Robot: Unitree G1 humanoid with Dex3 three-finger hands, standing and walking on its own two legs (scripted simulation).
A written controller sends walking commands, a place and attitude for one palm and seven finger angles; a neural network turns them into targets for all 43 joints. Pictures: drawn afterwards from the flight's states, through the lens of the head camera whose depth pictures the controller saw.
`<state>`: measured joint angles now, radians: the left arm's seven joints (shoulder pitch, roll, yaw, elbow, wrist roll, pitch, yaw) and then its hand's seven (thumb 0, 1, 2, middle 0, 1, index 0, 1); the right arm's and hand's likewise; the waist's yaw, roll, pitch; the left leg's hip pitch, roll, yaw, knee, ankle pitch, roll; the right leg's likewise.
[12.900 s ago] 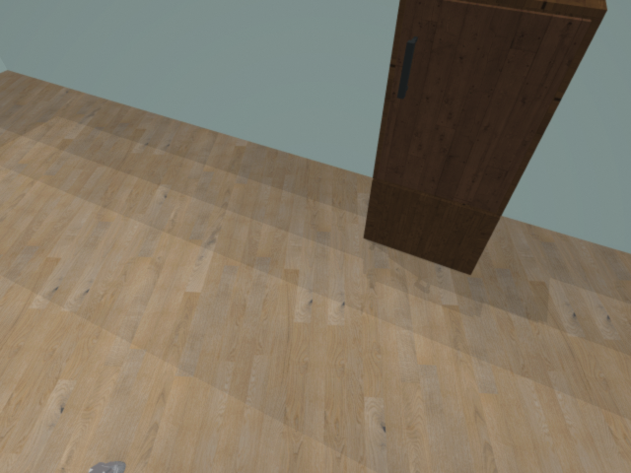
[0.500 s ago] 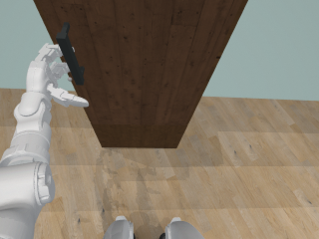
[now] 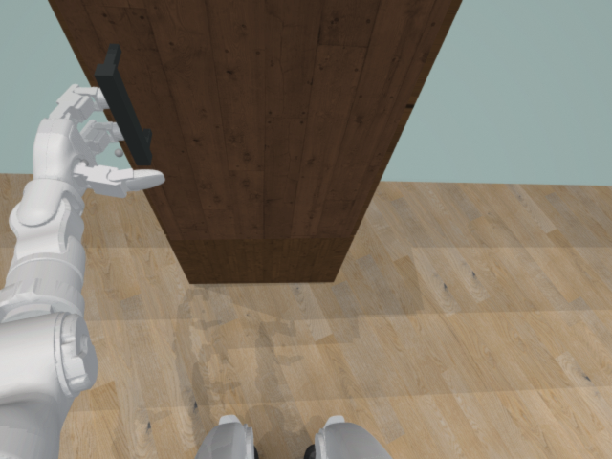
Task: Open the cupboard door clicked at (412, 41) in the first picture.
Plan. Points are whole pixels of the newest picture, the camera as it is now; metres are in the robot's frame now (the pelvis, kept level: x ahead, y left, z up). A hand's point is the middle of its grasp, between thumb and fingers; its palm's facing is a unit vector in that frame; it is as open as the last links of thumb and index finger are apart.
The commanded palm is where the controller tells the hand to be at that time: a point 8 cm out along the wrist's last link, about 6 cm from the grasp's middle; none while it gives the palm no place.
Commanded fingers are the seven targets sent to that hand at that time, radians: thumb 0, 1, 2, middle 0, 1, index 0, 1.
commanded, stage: close the thumb around the handle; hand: left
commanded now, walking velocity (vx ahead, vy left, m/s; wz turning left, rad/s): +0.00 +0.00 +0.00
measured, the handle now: (130, 110) +0.55 +0.20 +0.08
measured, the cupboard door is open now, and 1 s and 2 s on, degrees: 1 13 41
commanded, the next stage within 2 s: pull the door open along its arc in 0.44 s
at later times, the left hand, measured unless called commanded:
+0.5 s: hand (124, 152) +0.49 +0.20 +0.07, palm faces -0.03 -1.00 -0.01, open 7.0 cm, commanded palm +0.47 +0.24 +0.07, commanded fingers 0.00 0.90 0.90 -0.40 -1.35 -0.40 -1.35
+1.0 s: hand (127, 207) +0.41 +0.19 +0.07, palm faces -0.03 -1.00 +0.03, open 6.9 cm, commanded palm +0.35 +0.24 +0.07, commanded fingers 0.00 0.90 0.90 -0.40 -1.35 -0.40 -1.35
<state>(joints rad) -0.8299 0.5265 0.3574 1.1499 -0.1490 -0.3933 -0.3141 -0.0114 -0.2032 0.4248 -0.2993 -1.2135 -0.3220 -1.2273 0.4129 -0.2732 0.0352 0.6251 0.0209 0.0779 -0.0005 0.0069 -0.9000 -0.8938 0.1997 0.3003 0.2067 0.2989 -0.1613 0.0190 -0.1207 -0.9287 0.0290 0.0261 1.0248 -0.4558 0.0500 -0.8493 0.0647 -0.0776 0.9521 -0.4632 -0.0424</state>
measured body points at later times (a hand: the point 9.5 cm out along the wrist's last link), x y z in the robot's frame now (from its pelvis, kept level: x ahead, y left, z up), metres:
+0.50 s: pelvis +0.00 +0.01 +0.00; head +0.11 +0.03 +0.43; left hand +0.48 +0.25 +0.08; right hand +0.01 -0.26 -0.11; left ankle +0.01 +0.08 -0.67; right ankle -0.01 -0.10 -0.67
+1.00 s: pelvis +0.01 +0.01 +0.01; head +0.08 +0.02 +0.46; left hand +0.40 +0.24 +0.07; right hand +0.07 -0.26 -0.09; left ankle +0.01 +0.08 -0.67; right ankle -0.01 -0.10 -0.67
